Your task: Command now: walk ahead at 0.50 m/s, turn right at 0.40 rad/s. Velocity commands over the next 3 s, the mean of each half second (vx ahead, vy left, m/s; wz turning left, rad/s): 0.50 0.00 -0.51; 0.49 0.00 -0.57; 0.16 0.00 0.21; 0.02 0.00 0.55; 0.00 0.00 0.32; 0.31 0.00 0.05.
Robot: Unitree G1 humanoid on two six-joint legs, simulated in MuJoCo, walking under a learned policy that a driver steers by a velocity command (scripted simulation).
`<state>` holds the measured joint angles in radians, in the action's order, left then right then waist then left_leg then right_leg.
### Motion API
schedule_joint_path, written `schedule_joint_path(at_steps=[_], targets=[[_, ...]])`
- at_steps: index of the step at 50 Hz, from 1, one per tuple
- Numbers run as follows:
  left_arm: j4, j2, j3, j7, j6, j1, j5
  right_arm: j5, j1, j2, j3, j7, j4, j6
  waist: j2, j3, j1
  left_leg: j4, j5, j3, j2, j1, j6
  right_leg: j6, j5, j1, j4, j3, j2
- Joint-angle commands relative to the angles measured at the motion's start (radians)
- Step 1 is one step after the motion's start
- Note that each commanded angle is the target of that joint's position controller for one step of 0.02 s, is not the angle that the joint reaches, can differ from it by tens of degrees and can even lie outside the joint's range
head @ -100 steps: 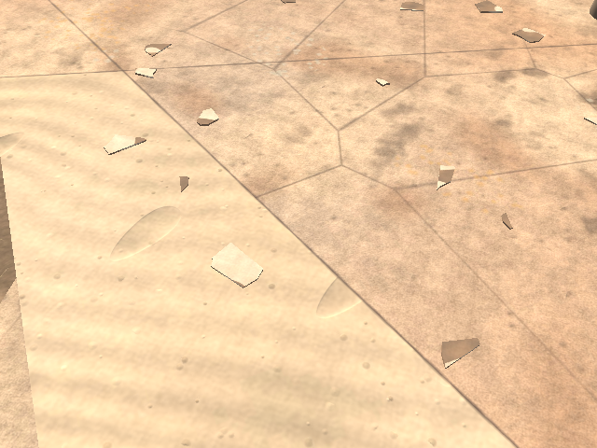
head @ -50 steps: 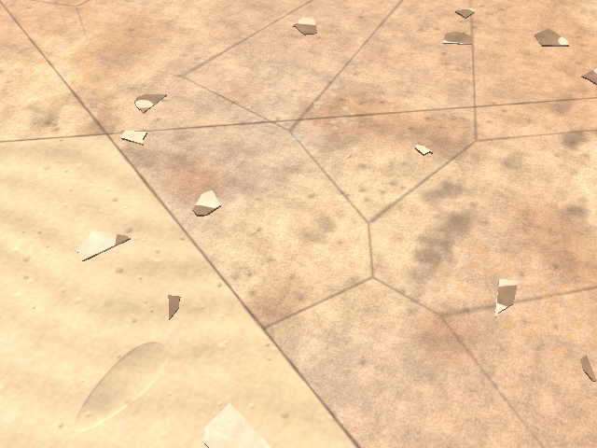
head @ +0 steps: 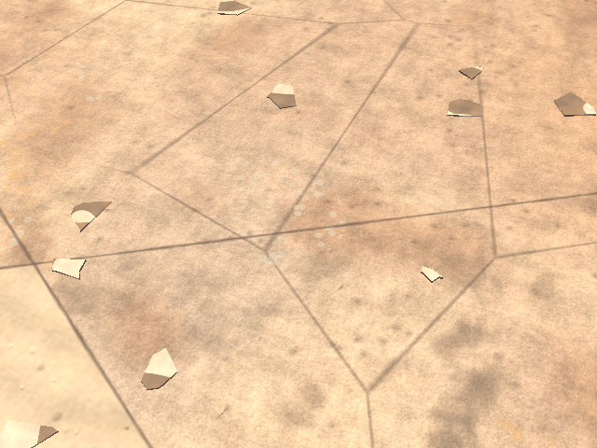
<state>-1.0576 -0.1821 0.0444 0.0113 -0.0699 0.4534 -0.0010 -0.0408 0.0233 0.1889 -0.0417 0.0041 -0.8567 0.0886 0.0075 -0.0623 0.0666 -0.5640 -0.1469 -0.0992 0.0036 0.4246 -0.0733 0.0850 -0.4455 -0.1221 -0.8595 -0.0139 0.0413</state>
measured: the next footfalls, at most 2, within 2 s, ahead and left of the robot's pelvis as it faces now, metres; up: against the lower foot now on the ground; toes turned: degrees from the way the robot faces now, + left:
right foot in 0.48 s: +0.37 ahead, -0.14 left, +0.00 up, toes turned -22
left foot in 1.04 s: +0.74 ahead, -0.16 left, +0.00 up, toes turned -34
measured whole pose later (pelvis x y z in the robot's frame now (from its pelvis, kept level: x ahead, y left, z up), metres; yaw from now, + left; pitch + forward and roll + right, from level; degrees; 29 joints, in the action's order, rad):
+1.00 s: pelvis +0.51 -0.14 +0.01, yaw -34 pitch +2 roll +0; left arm -0.90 -0.27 0.07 0.01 -0.05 0.47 0.01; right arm -0.03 0.00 0.24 -0.02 0.03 -0.71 0.04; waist -0.03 -0.04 0.10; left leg -0.58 -0.05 0.00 0.02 0.58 0.00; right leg 0.12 -0.38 0.07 -0.30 -0.20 0.14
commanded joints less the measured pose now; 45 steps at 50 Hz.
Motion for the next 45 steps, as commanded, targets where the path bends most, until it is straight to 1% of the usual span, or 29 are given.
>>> schedule_joint_path(at_steps=[1,2,3,4,5,7,9,11,13,15,18,19,21,22,23,24,25,26,27,28,29,30,31,32,34,35,37,41,45], targets=[[0.087,-0.109,0.031,-0.003,0.0,-0.032,0.008,0.015,0.217,0.128,-0.041,-0.006,-0.012,-0.011,-0.042,0.128,-0.108,0.329,-0.195,0.496,0.38,-0.459,-0.137,0.025,0.075,-0.494,-0.406,-0.046,-0.077],[0.093,-0.078,0.029,-0.009,0.004,-0.054,0.01,0.012,0.186,0.097,-0.032,-0.007,-0.015,-0.005,-0.041,0.062,-0.083,0.368,-0.13,0.382,0.333,-0.355,-0.1,0.022,0.122,-0.463,-0.359,-0.043,-0.107],[0.101,-0.075,0.034,-0.017,0.016,-0.064,0.025,0.016,0.194,0.079,-0.026,-0.013,-0.03,0.002,-0.071,0.033,-0.064,0.385,-0.067,0.298,0.299,-0.295,-0.077,0.015,0.141,-0.439,-0.325,-0.041,-0.127],[0.098,-0.059,0.034,-0.025,0.031,-0.049,0.032,0.018,0.208,0.071,-0.023,-0.017,-0.041,0.009,-0.085,0.028,-0.047,0.395,-0.022,0.237,0.279,-0.266,-0.063,0.006,0.155,-0.417,-0.317,-0.033,-0.131],[0.104,-0.051,0.034,-0.031,0.042,-0.054,0.034,0.021,0.236,0.07,-0.023,-0.017,-0.052,0.019,-0.086,0.032,-0.042,0.401,0.031,0.203,0.275,-0.26,-0.063,0.002,0.172,-0.417,-0.316,-0.025,-0.131],[0.132,-0.046,0.035,-0.04,0.055,-0.108,0.034,0.028,0.27,0.089,-0.027,-0.018,-0.064,0.033,-0.082,0.023,-0.035,0.418,0.102,0.133,0.272,-0.274,-0.067,-0.007,0.23,-0.476,-0.3,-0.015,-0.142],[0.163,-0.051,0.034,-0.048,0.062,-0.182,0.034,0.024,0.298,0.098,-0.029,-0.018,-0.072,0.037,-0.078,0.008,-0.041,0.427,0.143,0.073,0.266,-0.292,-0.069,-0.016,0.3,-0.542,-0.259,-0.005,-0.152],[0.196,-0.054,0.03,-0.057,0.063,-0.261,0.032,0.021,0.323,0.095,-0.027,-0.017,-0.081,0.037,-0.077,-0.013,-0.051,0.432,0.184,0.016,0.25,-0.306,-0.068,-0.025,0.368,-0.574,-0.164,0.011,-0.152],[0.227,-0.048,0.021,-0.065,0.059,-0.337,0.031,0.021,0.335,0.101,-0.026,-0.018,-0.085,0.037,-0.076,-0.028,-0.063,0.428,0.231,-0.04,0.235,-0.313,-0.062,-0.028,0.43,-0.55,-0.026,0.042,-0.141],[0.256,-0.045,0.012,-0.073,0.058,-0.41,0.032,0.021,0.363,0.122,-0.03,-0.022,-0.091,0.036,-0.079,-0.036,-0.082,0.427,0.273,-0.078,0.246,-0.344,-0.058,-0.017,0.457,-0.516,0.085,0.086,-0.13],[0.291,-0.06,0.011,-0.078,0.057,-0.476,0.038,0.02,0.414,0.145,-0.037,-0.03,-0.107,0.024,-0.076,-0.046,-0.1,0.392,0.362,-0.117,0.276,-0.448,-0.054,0.013,0.4,-0.502,0.177,0.129,-0.112],[0.297,-0.066,0.013,-0.079,0.056,-0.482,0.04,0.019,0.421,0.15,-0.038,-0.033,-0.111,0.017,-0.08,-0.044,-0.098,0.361,0.435,-0.132,0.283,-0.483,-0.05,0.028,0.362,-0.49,0.199,0.142,-0.098],[0.295,-0.083,0.022,-0.073,0.057,-0.446,0.043,0.017,0.417,0.176,-0.045,-0.038,-0.111,0.003,-0.104,-0.01,-0.074,0.242,0.721,-0.167,0.287,-0.533,-0.039,0.064,0.261,-0.407,0.223,0.179,-0.04],[0.282,-0.097,0.029,-0.068,0.056,-0.387,0.044,0.016,0.414,0.194,-0.05,-0.039,-0.11,-0.006,-0.116,0.026,-0.049,0.136,0.844,-0.178,0.288,-0.547,-0.036,0.085,0.205,-0.339,0.234,0.192,-0.003],[0.256,-0.116,0.041,-0.062,0.05,-0.291,0.043,0.016,0.41,0.208,-0.053,-0.037,-0.106,-0.018,-0.114,0.084,-0.012,-0.023,0.872,-0.183,0.286,-0.538,-0.033,0.109,0.177,-0.235,0.269,0.195,0.036],[0.208,-0.149,0.061,-0.049,0.04,-0.139,0.051,0.02,0.397,0.211,-0.053,-0.032,-0.093,-0.027,-0.069,0.169,0.057,-0.259,0.739,-0.2,0.268,-0.434,-0.006,0.142,0.213,-0.021,0.356,0.161,0.053],[0.193,-0.257,0.093,-0.033,0.036,-0.033,0.065,0.034,0.406,0.152,-0.039,-0.024,-0.045,-0.026,0.066,0.279,0.084,-0.59,0.303,-0.199,0.212,-0.126,0.038,0.222,0.071,0.269,0.398,-0.162,-0.175],[0.22,-0.345,0.11,-0.03,0.046,-0.078,0.037,0.034,0.369,0.117,-0.037,-0.006,0.034,-0.013,0.218,0.327,0.024,-0.89,-0.414,-0.055,-0.014,0.228,0.092,0.351,0.133,0.424,0.556,-0.708,-0.395],[0.216,-0.32,0.102,-0.022,0.059,-0.07,0.023,0.024,0.234,0.169,-0.044,-0.001,0.061,-0.004,0.044,0.244,0.054,-0.891,-0.327,0.102,0.04,0.339,0.082,0.321,0.211,0.379,0.594,-0.618,-0.371],[0.207,-0.274,0.09,-0.014,0.057,-0.118,0.016,0.036,0.217,0.145,-0.035,0.003,0.07,0.01,0.018,0.135,0.017,-0.824,-0.228,0.108,0.083,0.343,0.072,0.29,0.3,0.259,0.596,-0.481,-0.35],[0.212,-0.224,0.077,-0.012,0.05,-0.167,0.013,0.033,0.246,0.141,-0.034,-0.001,0.05,0.014,-0.035,0.074,-0.033,-0.717,-0.18,0.113,0.117,0.277,0.069,0.242,0.423,0.138,0.608,-0.384,-0.294],[0.215,-0.196,0.067,-0.008,0.041,-0.201,0.005,0.012,0.256,0.143,-0.036,-0.003,0.048,0.0,-0.034,0.055,-0.068,-0.658,-0.172,0.12,0.131,0.217,0.079,0.216,0.507,0.061,0.616,-0.317,-0.244],[0.223,-0.178,0.059,-0.007,0.031,-0.222,0.001,-0.004,0.286,0.136,-0.034,0.0,0.04,-0.02,-0.021,0.069,-0.092,-0.623,-0.162,0.123,0.138,0.161,0.09,0.205,0.553,0.019,0.624,-0.271,-0.211],[0.223,-0.178,0.056,-0.008,0.019,-0.21,-0.002,-0.01,0.289,0.132,-0.034,0.004,0.044,-0.036,-0.014,0.078,-0.098,-0.601,-0.163,0.119,0.133,0.142,0.101,0.206,0.597,0.002,0.627,-0.258,-0.195],[0.215,-0.206,0.061,-0.012,0.006,-0.169,-0.005,-0.01,0.255,0.121,-0.031,0.01,0.062,-0.057,-0.005,0.071,-0.098,-0.538,-0.124,0.104,0.127,0.162,0.12,0.204,0.616,-0.022,0.642,-0.236,-0.169],[0.213,-0.216,0.063,-0.013,0.004,-0.146,-0.003,-0.009,0.216,0.122,-0.03,0.011,0.077,-0.061,0.002,0.058,-0.086,-0.501,-0.089,0.098,0.125,0.187,0.127,0.197,0.6,-0.025,0.652,-0.237,-0.161],[0.208,-0.22,0.062,-0.015,0.005,-0.094,-0.001,-0.006,0.123,0.13,-0.029,0.011,0.112,-0.066,0.021,0.031,-0.054,-0.417,-0.018,0.097,0.122,0.254,0.136,0.18,0.578,-0.002,0.667,-0.256,-0.155],[0.201,-0.224,0.061,-0.012,0.007,-0.011,0.0,-0.001,-0.009,0.136,-0.023,0.016,0.163,-0.063,0.042,0.023,-0.004,-0.267,0.092,0.107,0.092,0.319,0.134,0.154,0.604,0.093,0.647,-0.287,-0.152],[0.197,-0.228,0.059,-0.002,0.011,0.047,0.009,0.006,-0.125,0.134,-0.008,0.024,0.215,-0.051,0.054,0.009,0.033,-0.136,0.115,0.1,0.047,0.317,0.117,0.153,0.695,0.169,0.594,-0.316,-0.157]])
